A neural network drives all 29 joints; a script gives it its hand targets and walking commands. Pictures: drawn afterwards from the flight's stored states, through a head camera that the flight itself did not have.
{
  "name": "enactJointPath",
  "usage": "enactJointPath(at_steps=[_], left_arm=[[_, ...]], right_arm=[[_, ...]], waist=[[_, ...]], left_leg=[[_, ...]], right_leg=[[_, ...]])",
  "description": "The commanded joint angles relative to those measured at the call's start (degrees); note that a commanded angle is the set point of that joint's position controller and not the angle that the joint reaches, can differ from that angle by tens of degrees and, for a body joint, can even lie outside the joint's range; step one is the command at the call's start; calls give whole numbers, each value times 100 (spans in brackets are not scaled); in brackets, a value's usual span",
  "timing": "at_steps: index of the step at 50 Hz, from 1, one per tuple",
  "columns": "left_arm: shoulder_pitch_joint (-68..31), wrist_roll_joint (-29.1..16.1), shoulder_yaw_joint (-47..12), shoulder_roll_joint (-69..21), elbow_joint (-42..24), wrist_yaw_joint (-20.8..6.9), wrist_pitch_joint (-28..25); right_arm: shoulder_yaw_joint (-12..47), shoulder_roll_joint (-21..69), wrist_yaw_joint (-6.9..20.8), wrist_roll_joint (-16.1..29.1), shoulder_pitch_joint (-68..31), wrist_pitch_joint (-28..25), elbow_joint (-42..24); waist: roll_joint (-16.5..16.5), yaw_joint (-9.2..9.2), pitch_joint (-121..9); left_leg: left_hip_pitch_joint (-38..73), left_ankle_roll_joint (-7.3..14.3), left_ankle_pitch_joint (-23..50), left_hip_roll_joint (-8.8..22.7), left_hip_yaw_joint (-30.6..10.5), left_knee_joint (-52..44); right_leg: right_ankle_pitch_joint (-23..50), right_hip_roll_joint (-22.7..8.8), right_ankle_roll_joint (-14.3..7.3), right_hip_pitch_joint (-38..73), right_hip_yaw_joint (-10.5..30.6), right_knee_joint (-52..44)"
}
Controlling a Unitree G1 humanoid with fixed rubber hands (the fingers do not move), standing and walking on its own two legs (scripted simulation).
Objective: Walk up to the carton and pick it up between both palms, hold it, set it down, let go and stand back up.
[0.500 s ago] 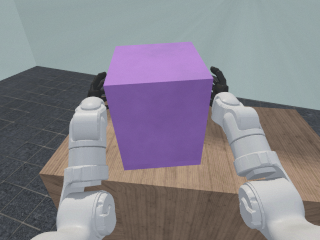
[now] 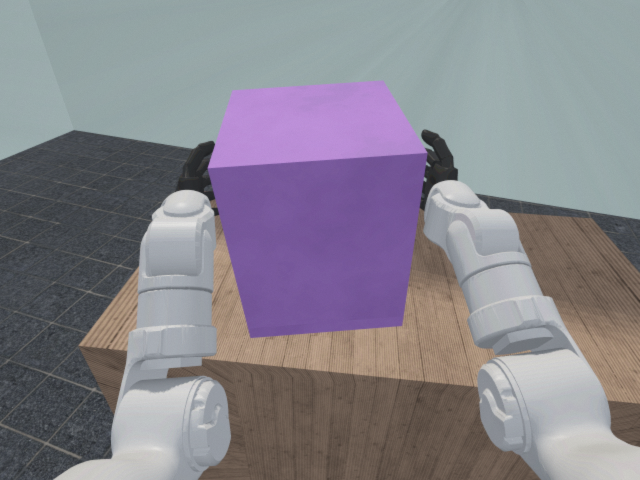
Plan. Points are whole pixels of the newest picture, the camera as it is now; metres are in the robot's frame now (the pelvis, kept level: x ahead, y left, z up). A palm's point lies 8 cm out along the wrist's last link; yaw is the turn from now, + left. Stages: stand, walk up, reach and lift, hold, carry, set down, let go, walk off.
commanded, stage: hold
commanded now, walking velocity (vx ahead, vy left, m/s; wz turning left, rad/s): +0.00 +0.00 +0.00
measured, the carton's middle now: (317, 208) +0.40 +0.00 +0.21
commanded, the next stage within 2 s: none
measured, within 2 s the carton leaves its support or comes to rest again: neither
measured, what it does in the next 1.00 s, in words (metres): stands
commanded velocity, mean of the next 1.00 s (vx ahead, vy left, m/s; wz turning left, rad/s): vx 0.00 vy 0.00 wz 0.00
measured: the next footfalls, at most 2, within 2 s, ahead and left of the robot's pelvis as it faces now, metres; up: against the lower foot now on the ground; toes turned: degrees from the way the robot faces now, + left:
none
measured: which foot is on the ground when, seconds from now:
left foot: down 0.00-1.00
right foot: down 0.00-1.00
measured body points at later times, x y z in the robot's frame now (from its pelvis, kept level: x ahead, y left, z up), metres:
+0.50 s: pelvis +0.00 +0.00 +0.00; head -0.08 +0.02 +0.44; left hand +0.37 +0.15 +0.24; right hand +0.38 -0.15 +0.25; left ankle +0.03 +0.11 -0.75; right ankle +0.02 -0.11 -0.75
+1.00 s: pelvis +0.00 +0.00 +0.00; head -0.08 +0.02 +0.44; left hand +0.38 +0.15 +0.24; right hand +0.38 -0.15 +0.25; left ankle +0.03 +0.11 -0.75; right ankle +0.02 -0.11 -0.75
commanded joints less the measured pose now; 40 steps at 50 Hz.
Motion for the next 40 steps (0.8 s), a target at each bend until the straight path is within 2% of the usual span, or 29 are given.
enactJointPath(at_steps=[1,3,8,17,20,24,28,32,40], left_arm=[[-5580,-1268,-2547,-3243,-1086,-802,-700],[-5618,-1291,-2622,-3274,-1262,-793,-715],[-5429,-1311,-2619,-3275,-1228,-817,-690],[-5225,-1251,-2613,-3207,-1372,-886,-620],[-5262,-1256,-2682,-3227,-1507,-905,-590],[-5343,-1251,-2679,-3232,-1341,-923,-581],[-5507,-1236,-2670,-3235,-1218,-899,-613],[-5627,-1332,-2727,-3327,-1265,-834,-667],[-5522,-1211,-2528,-3237,-982,-829,-648]], right_arm=[[1937,3939,789,851,-4952,-229,-1859],[1976,3988,786,895,-4931,-238,-1960],[2086,3992,714,985,-4905,-201,-2201],[2143,3934,654,1015,-4656,-114,-2267],[2136,3921,646,991,-4612,-100,-2345],[2070,3938,667,928,-4764,-104,-2356],[1935,3910,743,816,-4863,-140,-2088],[1966,3988,795,847,-5014,-191,-2180],[1819,3844,815,776,-4886,-161,-1699]], waist=[[335,3,-2203],[396,-11,-2381],[270,-12,-2447],[289,-30,-2298],[323,-52,-2274],[334,-40,-2124],[375,-60,-2065],[368,-2,-2356],[410,-29,-2108]], left_leg=[[530,-224,1143,-202,-15,-292],[615,-251,1269,-190,-16,-249],[670,-256,1452,-204,-51,-189],[679,-275,1567,-229,-39,-193],[715,-295,1606,-223,-48,-190],[578,-247,1248,-228,-20,-290],[550,-249,1031,-185,-12,-341],[631,-237,1119,-181,-24,-304],[557,-246,908,-152,-16,-371]], right_leg=[[878,167,393,544,102,-133],[993,182,386,636,102,-100],[1272,205,413,705,108,-91],[1540,192,460,795,130,-79],[1519,191,449,749,116,-81],[1109,171,443,671,110,-159],[758,172,380,502,95,-188],[814,181,378,471,83,-152],[610,175,344,466,106,-181]])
